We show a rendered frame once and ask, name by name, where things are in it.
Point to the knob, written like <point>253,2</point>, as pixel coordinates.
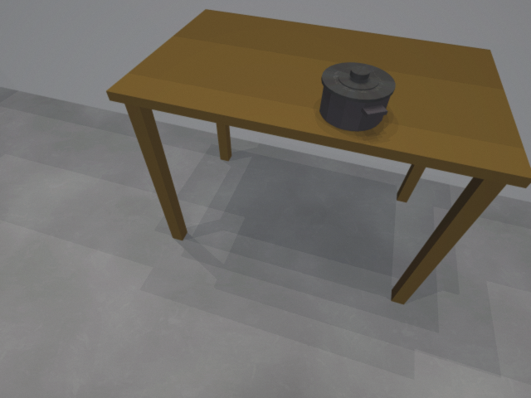
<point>359,72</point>

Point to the table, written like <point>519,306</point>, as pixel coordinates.
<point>448,111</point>

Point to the lid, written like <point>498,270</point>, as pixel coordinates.
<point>336,80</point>

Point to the pot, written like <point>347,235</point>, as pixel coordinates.
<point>349,115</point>

